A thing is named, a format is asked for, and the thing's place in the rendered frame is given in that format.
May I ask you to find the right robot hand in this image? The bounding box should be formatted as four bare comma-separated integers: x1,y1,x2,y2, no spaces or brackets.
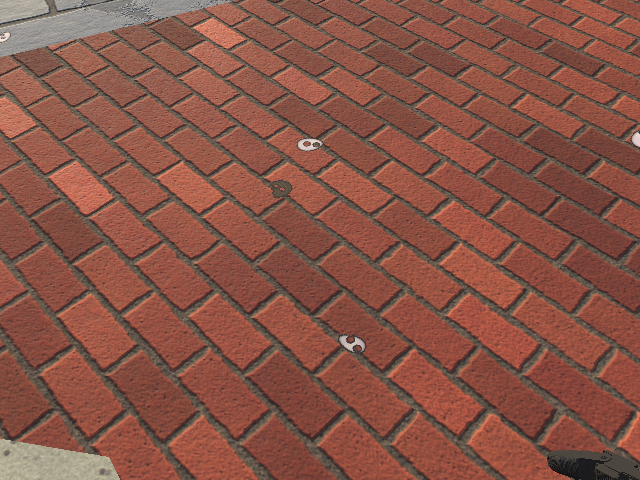
547,450,640,480

